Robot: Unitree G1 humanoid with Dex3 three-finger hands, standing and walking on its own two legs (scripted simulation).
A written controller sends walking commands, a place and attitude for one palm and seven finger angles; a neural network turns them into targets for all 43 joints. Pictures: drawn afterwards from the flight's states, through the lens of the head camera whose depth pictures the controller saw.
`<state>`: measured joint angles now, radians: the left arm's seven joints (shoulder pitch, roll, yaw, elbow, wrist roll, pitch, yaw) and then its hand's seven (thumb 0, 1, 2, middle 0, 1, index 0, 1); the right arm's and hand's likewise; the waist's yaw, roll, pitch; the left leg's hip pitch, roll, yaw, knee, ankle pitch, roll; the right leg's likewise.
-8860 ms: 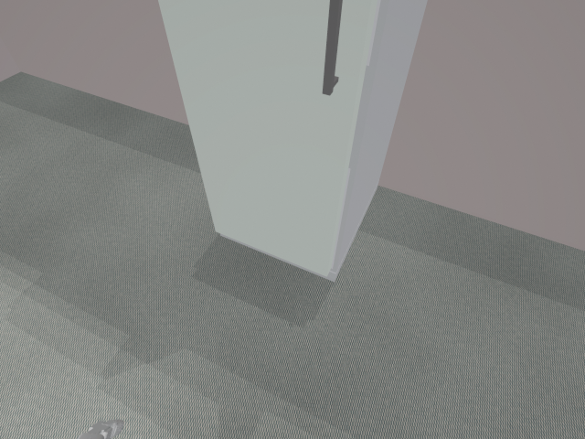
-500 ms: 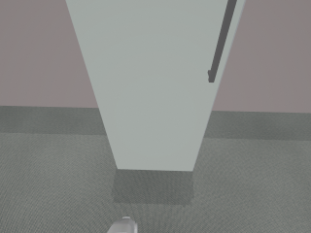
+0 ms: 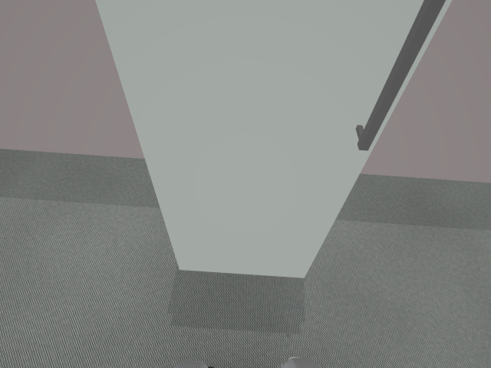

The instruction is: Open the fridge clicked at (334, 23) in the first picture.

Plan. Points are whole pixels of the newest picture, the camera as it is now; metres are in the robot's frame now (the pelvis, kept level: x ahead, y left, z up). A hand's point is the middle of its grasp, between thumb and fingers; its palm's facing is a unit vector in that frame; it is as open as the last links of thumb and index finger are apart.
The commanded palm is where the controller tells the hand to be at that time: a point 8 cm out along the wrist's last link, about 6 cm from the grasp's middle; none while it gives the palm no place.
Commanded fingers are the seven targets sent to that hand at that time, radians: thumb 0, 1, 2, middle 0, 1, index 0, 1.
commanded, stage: come to a stop and stand still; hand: right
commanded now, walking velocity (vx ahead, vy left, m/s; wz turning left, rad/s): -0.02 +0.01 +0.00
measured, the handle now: (405, 44) +0.51 -0.19 +0.28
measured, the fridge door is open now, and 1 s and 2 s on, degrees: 0 0 0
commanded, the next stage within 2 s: look again from close up in 1.48 s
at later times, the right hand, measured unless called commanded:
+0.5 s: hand out of the picture -0.04 -0.23 -0.17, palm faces +0.01 +0.98 -0.21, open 7.4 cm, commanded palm none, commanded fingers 0.00 -0.90 -0.90 0.20 0.30 0.20 0.30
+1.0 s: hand out of the picture -0.07 -0.20 -0.17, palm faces +0.00 +0.99 -0.16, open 7.4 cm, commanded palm none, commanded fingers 0.00 -0.90 -0.90 0.20 0.30 0.20 0.30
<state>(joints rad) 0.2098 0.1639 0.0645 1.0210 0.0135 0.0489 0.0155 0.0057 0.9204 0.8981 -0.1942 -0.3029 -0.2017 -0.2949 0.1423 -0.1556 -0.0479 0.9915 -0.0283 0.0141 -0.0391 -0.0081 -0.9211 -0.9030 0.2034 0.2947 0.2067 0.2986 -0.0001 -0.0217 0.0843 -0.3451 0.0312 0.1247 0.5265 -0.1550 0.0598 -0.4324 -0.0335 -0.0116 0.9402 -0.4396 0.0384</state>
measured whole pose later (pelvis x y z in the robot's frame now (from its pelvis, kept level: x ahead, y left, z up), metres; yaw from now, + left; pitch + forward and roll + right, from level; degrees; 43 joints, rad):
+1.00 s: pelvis -0.06 -0.04 +0.01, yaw +1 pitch -2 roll +0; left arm 0.36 0.11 0.02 1.17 0.01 0.01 0.02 0.01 0.91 0.90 -0.20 -0.30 -0.20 -0.30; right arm 0.32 -0.11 0.00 1.15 -0.01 0.01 -0.04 0.00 -0.91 -0.90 0.20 0.29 0.20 0.30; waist 0.02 0.00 0.03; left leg -0.17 0.02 0.04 0.44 -0.24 0.00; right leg -0.25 0.00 -0.07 0.41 -0.13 -0.03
